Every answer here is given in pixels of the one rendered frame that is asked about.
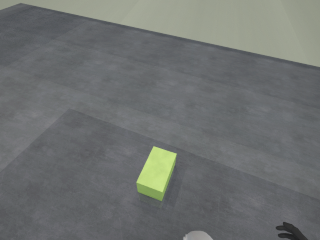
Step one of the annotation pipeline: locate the right robot hand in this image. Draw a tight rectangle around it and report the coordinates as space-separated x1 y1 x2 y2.
276 222 308 240

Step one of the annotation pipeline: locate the carton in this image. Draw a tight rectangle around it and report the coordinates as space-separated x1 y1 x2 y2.
136 146 177 201

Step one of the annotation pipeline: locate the robot right thigh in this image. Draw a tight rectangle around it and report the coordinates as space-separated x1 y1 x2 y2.
183 230 213 240

